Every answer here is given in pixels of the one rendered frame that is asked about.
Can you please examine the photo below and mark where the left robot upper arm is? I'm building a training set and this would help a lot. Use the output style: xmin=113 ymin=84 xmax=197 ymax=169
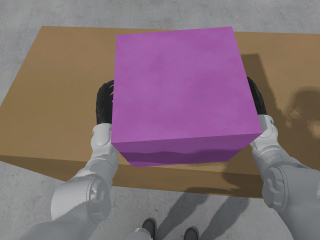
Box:
xmin=15 ymin=178 xmax=112 ymax=240

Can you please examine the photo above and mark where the pedestal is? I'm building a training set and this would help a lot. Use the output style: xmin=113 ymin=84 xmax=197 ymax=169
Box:
xmin=0 ymin=26 xmax=320 ymax=199

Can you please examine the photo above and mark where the left robot shin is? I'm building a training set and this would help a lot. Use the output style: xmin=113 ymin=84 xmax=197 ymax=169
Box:
xmin=135 ymin=228 xmax=150 ymax=236

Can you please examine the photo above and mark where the left robot hand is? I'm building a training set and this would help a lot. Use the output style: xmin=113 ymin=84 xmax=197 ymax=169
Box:
xmin=96 ymin=80 xmax=114 ymax=125

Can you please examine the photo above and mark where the right robot hand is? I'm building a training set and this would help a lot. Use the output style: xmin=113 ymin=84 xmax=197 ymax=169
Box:
xmin=247 ymin=77 xmax=267 ymax=115

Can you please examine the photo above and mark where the carton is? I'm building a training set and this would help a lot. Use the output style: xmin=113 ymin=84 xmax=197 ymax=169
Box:
xmin=110 ymin=26 xmax=263 ymax=168

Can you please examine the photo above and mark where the right robot upper arm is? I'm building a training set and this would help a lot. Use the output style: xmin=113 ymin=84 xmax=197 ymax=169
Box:
xmin=262 ymin=165 xmax=320 ymax=240

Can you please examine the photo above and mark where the robot right forearm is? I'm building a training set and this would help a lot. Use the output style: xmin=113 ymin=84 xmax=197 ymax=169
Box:
xmin=250 ymin=114 xmax=311 ymax=182

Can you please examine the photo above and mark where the left robot foot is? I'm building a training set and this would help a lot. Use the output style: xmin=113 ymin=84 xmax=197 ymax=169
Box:
xmin=142 ymin=219 xmax=156 ymax=240

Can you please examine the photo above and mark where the robot left forearm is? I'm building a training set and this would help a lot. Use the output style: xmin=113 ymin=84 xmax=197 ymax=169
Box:
xmin=51 ymin=123 xmax=119 ymax=218

